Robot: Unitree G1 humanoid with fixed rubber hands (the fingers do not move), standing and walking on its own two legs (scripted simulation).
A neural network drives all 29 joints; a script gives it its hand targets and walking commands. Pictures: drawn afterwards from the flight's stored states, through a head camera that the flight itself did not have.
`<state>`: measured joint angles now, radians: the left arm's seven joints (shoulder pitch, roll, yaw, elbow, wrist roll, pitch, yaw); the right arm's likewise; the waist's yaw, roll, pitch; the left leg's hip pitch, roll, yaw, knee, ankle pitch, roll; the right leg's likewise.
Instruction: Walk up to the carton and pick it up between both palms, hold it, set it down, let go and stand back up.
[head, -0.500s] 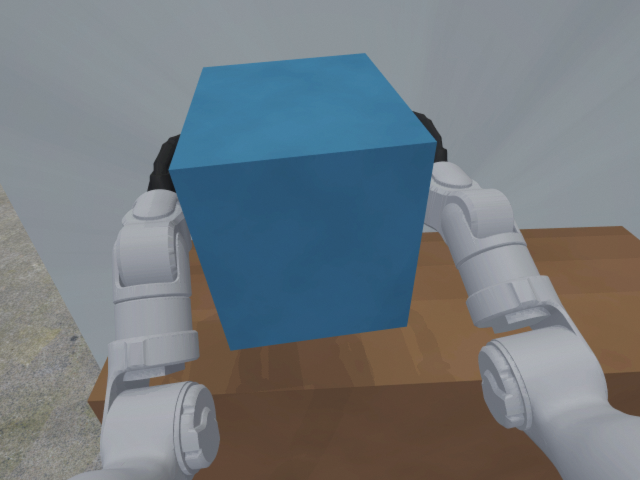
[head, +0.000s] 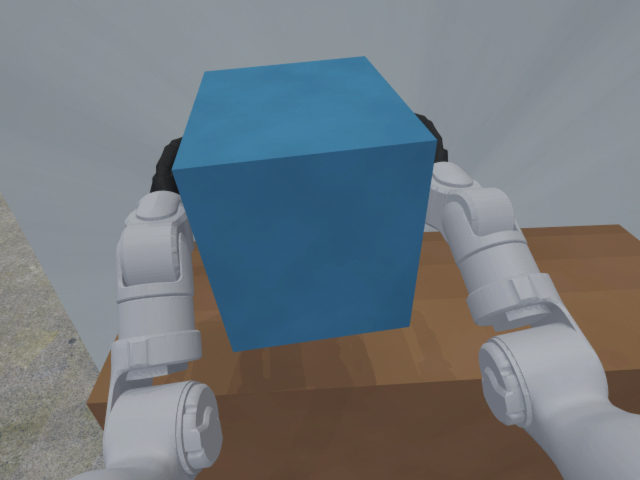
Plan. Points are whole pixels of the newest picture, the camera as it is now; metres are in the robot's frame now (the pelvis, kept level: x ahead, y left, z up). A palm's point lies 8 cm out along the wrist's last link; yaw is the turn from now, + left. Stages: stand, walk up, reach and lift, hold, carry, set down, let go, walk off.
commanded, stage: hold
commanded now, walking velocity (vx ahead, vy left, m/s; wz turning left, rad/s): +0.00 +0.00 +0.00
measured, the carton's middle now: (303, 194) +0.39 +0.01 +0.24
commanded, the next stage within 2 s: none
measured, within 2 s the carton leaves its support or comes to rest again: neither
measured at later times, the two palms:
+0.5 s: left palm (167, 203) +0.35 +0.17 +0.25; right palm (428, 176) +0.36 -0.14 +0.27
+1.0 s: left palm (170, 199) +0.36 +0.16 +0.26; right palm (431, 175) +0.36 -0.15 +0.27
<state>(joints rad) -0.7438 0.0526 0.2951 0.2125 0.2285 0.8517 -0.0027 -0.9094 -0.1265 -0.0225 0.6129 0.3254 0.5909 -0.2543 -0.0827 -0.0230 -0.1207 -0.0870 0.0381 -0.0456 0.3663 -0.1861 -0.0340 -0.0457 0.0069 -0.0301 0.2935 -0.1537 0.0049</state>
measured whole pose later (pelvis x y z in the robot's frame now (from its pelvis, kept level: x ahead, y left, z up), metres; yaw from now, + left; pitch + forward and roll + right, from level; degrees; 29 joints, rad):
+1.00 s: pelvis +0.00 +0.00 +0.00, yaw +0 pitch -5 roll -1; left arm -0.77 0.05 0.31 0.27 0.23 0.83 -0.01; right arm -0.92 -0.14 -0.01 0.64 0.32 0.59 -0.25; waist -0.07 -0.01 -0.12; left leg -0.09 0.04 -0.05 0.36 -0.18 -0.03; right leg -0.05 0.01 -0.03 0.30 -0.15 0.01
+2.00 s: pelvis -0.01 +0.00 +0.00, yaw +0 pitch -5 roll -1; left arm -0.76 0.06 0.30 0.24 0.22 0.84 0.00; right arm -0.91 -0.13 -0.02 0.62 0.32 0.58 -0.25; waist -0.08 -0.02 -0.12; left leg -0.10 0.04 -0.05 0.37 -0.18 -0.04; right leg -0.06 0.01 -0.03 0.30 -0.15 0.00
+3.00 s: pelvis +0.00 +0.00 +0.00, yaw +0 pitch -5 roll -1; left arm -0.77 0.05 0.31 0.25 0.23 0.84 0.00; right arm -0.92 -0.13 -0.02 0.63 0.32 0.59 -0.25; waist -0.08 -0.02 -0.13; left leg -0.09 0.04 -0.05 0.36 -0.18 -0.03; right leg -0.05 0.01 -0.03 0.30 -0.15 0.00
